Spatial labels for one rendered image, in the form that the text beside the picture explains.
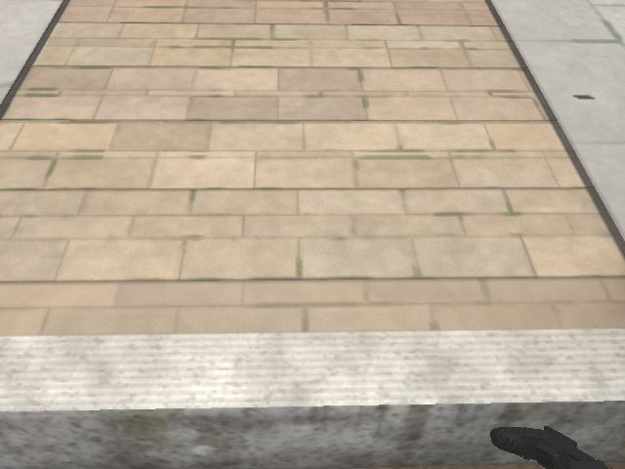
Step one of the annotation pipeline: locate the robot right hand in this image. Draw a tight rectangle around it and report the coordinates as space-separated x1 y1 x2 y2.
490 426 612 469

